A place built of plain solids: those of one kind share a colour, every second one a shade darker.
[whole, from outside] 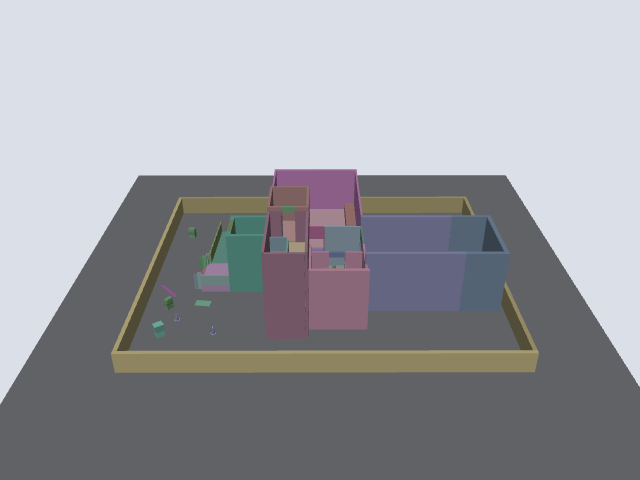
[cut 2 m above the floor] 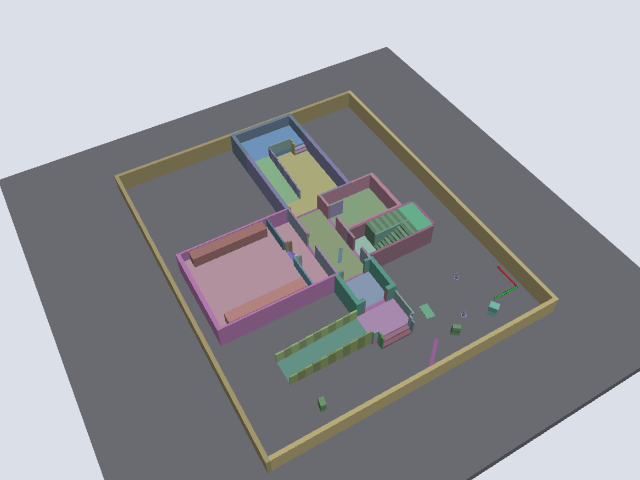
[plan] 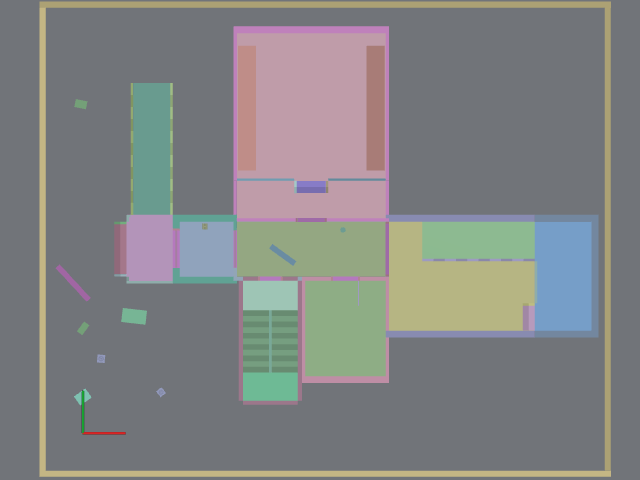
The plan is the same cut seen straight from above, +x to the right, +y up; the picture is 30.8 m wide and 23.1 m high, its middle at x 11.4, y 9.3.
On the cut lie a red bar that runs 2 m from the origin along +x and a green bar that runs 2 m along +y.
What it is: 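A lab wing's service side; a service door 3 risers over a path with a trolley ramp, a vestibule, a service corridor 2.65 m wide past a clean room on a raised access floor and a switchback stairwell up 3.86 m, to a dock room whose platform stands 0.45 m up a ramp of 1 in 12 and 3 steps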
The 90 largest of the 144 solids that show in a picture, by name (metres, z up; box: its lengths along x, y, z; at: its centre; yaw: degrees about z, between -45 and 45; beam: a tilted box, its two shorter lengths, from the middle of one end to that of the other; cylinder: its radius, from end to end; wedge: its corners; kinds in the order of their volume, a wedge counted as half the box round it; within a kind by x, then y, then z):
{
 "floor_clean_1": {"box": [7.16, 1.8, 0.58], "at": [10.98, 11.24, 0.24]},
 "floor_clean_2": {"box": [7.16, 7.11, 1.11], "at": [10.98, 15.7, 0.5]},
 "far_1": {"box": [0.3, 22.28, 1.65], "at": [-1.95, 9.34, 0.78]},
 "far_2": {"box": [27.5, 0.3, 1.65], "at": [11.65, -1.95, 0.78]},
 "far_3": {"box": [27.5, 0.3, 1.65], "at": [11.65, 20.63, 0.78]},
 "far_4": {"box": [0.3, 22.28, 1.65], "at": [25.25, 9.34, 0.78]},
 "wall_clean_1": {"box": [0.16, 1.96, 5.04], "at": [7.32, 11.16, 2.47]},
 "wall_clean_2": {"box": [0.16, 7.44, 5.04], "at": [7.32, 15.86, 2.47]},
 "wall_clean_3": {"box": [3.1, 0.16, 4.17], "at": [8.79, 10.26, 2.03]},
 "wall_clean_4": {"box": [7.48, 0.33, 5.04], "at": [10.98, 19.42, 2.47]},
 "wall_clean_5": {"box": [3.1, 0.16, 4.17], "at": [13.17, 10.26, 2.03]},
 "wall_clean_6": {"box": [0.16, 1.96, 5.04], "at": [14.64, 11.16, 2.47]},
 "wall_clean_7": {"box": [0.16, 7.44, 5.04], "at": [14.64, 15.86, 2.47]},
 "wall_dockroom_1": {"box": [0.16, 3.03, 4.17], "at": [14.64, 6.12, 2.03]},
 "wall_dockroom_2": {"box": [7.18, 0.33, 5.04], "at": [18.15, 4.77, 2.47]},
 "wall_dockroom_3": {"box": [7.18, 0.33, 5.04], "at": [18.15, 10.35, 2.47]},
 "wall_shaft_1": {"box": [0.2, 5.77, 7.04], "at": [7.59, 4.45, 3.47]},
 "wall_shaft_2": {"box": [0.82, 0.2, 7.04], "at": [8.1, 7.44, 3.47]},
 "wall_shaft_3": {"box": [2.64, 0.2, 7.04], "at": [9.01, 1.46, 3.47]},
 "wall_shaft_4": {"box": [0.82, 0.2, 7.04], "at": [9.92, 7.44, 3.47]},
 "wall_shaft_5": {"box": [0.2, 5.77, 7.04], "at": [10.43, 4.45, 3.47]},
 "floor_dockroom_1": {"box": [7.02, 5.25, 0.58], "at": [18.23, 7.56, 0.24]},
 "wall_platform_1": {"box": [3.06, 0.33, 5.04], "at": [23.27, 4.77, 2.47]},
 "wall_platform_2": {"box": [3.06, 0.33, 5.04], "at": [23.27, 10.35, 2.47]},
 "wall_platform_3": {"box": [0.33, 5.91, 5.04], "at": [24.64, 7.56, 2.47]},
 "tread_1": {"box": [1.26, 0.28, 2.35], "at": [8.32, 3.06, 1.12]},
 "tread_2": {"box": [1.26, 0.28, 2.19], "at": [8.32, 3.33, 1.04]},
 "tread_3": {"box": [1.26, 0.28, 2.03], "at": [8.32, 3.6, 0.96]},
 "tread_4": {"box": [1.26, 0.28, 1.86], "at": [8.32, 3.88, 0.88]},
 "tread_5": {"box": [1.26, 0.28, 1.7], "at": [8.32, 4.15, 0.8]},
 "tread_6": {"box": [1.26, 0.28, 1.54], "at": [8.32, 4.42, 0.72]},
 "tread_7": {"box": [1.26, 0.28, 1.38], "at": [8.32, 4.69, 0.64]},
 "tread_8": {"box": [1.26, 0.28, 1.22], "at": [8.32, 4.96, 0.56]},
 "tread_9": {"box": [1.26, 0.28, 1.06], "at": [8.32, 5.24, 0.48]},
 "tread_10": {"box": [1.26, 0.28, 0.9], "at": [8.32, 5.51, 0.4]},
 "tread_11": {"box": [1.26, 0.28, 2.67], "at": [9.7, 3.06, 1.28]},
 "tread_12": {"box": [1.26, 0.28, 2.83], "at": [9.7, 3.33, 1.36]},
 "tread_13": {"box": [1.26, 0.28, 2.99], "at": [9.7, 3.6, 1.45]},
 "tread_14": {"box": [1.26, 0.28, 3.15], "at": [9.7, 3.88, 1.53]},
 "tread_15": {"box": [1.26, 0.28, 3.31], "at": [9.7, 4.15, 1.61]},
 "tread_16": {"box": [1.26, 0.28, 3.47], "at": [9.7, 4.42, 1.69]},
 "tread_17": {"box": [1.26, 0.28, 3.63], "at": [9.7, 4.69, 1.77]},
 "tread_18": {"box": [1.26, 0.28, 3.79], "at": [9.7, 4.96, 1.85]},
 "tread_19": {"box": [1.26, 0.28, 3.96], "at": [9.7, 5.24, 1.93]},
 "tread_20": {"box": [1.26, 0.28, 4.12], "at": [9.7, 5.51, 2.01]},
 "tread_21": {"box": [1.26, 0.28, 4.28], "at": [9.7, 5.78, 2.09]},
 "wall_store_1": {"box": [0.16, 5.12, 4.17], "at": [10.61, 4.98, 2.03]},
 "wall_store_2": {"box": [1.5, 0.2, 3.52], "at": [11.28, 7.44, 1.71]},
 "wall_store_3": {"box": [4.19, 0.33, 5.04], "at": [12.63, 2.58, 2.47]},
 "wall_store_4": {"box": [1.5, 0.2, 3.52], "at": [13.97, 7.44, 1.71]},
 "wall_store_5": {"box": [0.16, 5.12, 4.17], "at": [14.64, 4.98, 2.03]},
 "floor_platform_1": {"box": [2.73, 5.25, 1.03], "at": [23.11, 7.56, 0.47]},
 "wall_vest_1": {"box": [0.33, 0.75, 5.04], "at": [4.48, 7.58, 2.47]},
 "wall_vest_2": {"box": [0.33, 0.75, 5.04], "at": [4.48, 10.14, 2.47]},
 "wall_vest_3": {"box": [3.08, 0.33, 5.04], "at": [5.86, 7.37, 2.47]},
 "wall_vest_4": {"box": [3.08, 0.33, 5.04], "at": [5.86, 10.35, 2.47]},
 "wall_vest_5": {"box": [0.16, 0.75, 4.17], "at": [7.32, 7.58, 2.03]},
 "wall_vest_6": {"box": [0.16, 0.75, 4.17], "at": [7.32, 10.14, 2.03]},
 "floor_serv_1": {"box": [7.16, 2.65, 0.58], "at": [10.98, 8.86, 0.24]},
 "floor_store_1": {"box": [3.87, 4.6, 0.58], "at": [12.63, 5.04, 0.24]},
 "block_bench_1": {"box": [0.87, 6.01, 0.97], "at": [7.89, 15.65, 1.49]},
 "block_bench_2": {"box": [0.87, 6.01, 0.97], "at": [14.08, 15.65, 1.49]},
 "floor_half_1": {"box": [2.64, 1.36, 2.51], "at": [9.01, 2.24, 1.2]},
 "wall_lobby_1": {"box": [0.2, 3.6, 2.99], "at": [7.59, 9.14, 5.83]},
 "wall_lobby_2": {"box": [1.02, 0.2, 2.99], "at": [8.0, 7.44, 5.83]},
 "wall_lobby_3": {"box": [3.04, 0.2, 2.99], "at": [9.01, 10.84, 5.83]},
 "wall_lobby_4": {"box": [1.02, 0.2, 2.99], "at": [10.02, 7.44, 5.83]},
 "wall_lobby_5": {"box": [0.2, 3.6, 2.99], "at": [10.43, 9.14, 5.83]},
 "wall_serv_1": {"box": [1.27, 0.2, 3.52], "at": [7.88, 7.44, 1.71]},
 "wall_serv_2": {"box": [3.1, 0.16, 4.17], "at": [8.79, 10.26, 2.03]},
 "wall_serv_3": {"box": [3.1, 0.16, 4.17], "at": [13.17, 10.26, 2.03]},
 "ramp_tramp_1": {"wedge": [[16.32, 8.39, -0.05], [16.32, 8.39, 0.53], [16.32, 10.18, -0.05], [16.32, 10.18, 0.53], [21.74, 8.39, -0.05], [21.74, 8.39, 0.98], [21.74, 10.18, -0.05], [21.74, 10.18, 0.98]]},
 "floor_landing_1": {"box": [2.23, 3.31, 0.58], "at": [3.2, 8.86, 0.24]},
 "floor_vest_1": {"box": [2.6, 2.65, 0.58], "at": [5.94, 8.86, 0.24]},
 "ramp_sramp_1": {"wedge": [[2.41, 10.51, -0.05], [2.41, 10.51, 0.53], [2.41, 16.85, -0.05], [2.41, 16.85, 0.0], [4.2, 10.51, -0.05], [4.2, 10.51, 0.53], [4.2, 16.85, -0.05], [4.2, 16.85, 0.0]]},
 "floor_lobby_1": {"box": [2.64, 3.2, 0.27], "at": [9.01, 9.14, 4.25]},
 "floor_foot_1": {"box": [2.64, 1.43, 0.58], "at": [9.01, 6.63, 0.24]},
 "block_spine_1": {"box": [0.13, 3.01, 4.96], "at": [9.01, 4.42, 2.96]},
 "wallover_vest_1": {"box": [0.33, 1.8, 1.96], "at": [4.48, 8.86, 4.01]},
 "floor_head_1": {"box": [2.64, 1.43, 0.27], "at": [9.01, 6.63, 4.25]},
 "tread_clean_steps_1": {"box": [1.4, 0.3, 0.75], "at": [10.98, 11.7, 0.33]},
 "tread_clean_steps_2": {"box": [1.4, 0.3, 0.93], "at": [10.98, 12.0, 0.41]},
 "doorfloor_1": {"box": [0.35, 2.0, 0.58], "at": [4.48, 8.86, 0.24]},
 "doorfloor_2": {"box": [0.19, 2.65, 0.58], "at": [14.64, 8.86, 0.24]},
 "guard_clean_1": {"box": [2.76, 0.12, 1.0], "at": [8.78, 12.21, 1.51]},
 "guard_clean_2": {"box": [2.76, 0.12, 1.0], "at": [13.18, 12.21, 1.51]},
 "wallover_dockroom_1": {"box": [0.16, 2.44, 0.99], "at": [14.64, 8.86, 3.62]},
 "tread_psteps_1": {"box": [0.3, 1.2, 0.88], "at": [21.59, 5.54, 0.39]},
 "tread_ssteps_1": {"box": [0.3, 2.4, 0.4], "at": [1.94, 8.86, 0.15]},
 "guard_1": {"box": [0.12, 2.02, 1.12], "at": [21.8, 7.27, 1.49]}
}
